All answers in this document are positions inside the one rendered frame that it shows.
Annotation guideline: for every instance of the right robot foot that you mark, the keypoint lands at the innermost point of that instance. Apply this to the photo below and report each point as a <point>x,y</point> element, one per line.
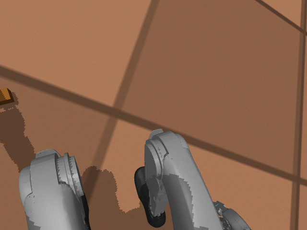
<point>143,194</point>

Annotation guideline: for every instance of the small box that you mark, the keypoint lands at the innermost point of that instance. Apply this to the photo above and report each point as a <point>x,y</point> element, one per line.
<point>6,96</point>

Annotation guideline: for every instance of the right robot hand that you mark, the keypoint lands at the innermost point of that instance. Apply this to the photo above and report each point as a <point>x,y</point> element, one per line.
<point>231,220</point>

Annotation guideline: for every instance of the left robot foot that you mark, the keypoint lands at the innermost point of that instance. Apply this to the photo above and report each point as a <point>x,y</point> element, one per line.
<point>86,210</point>

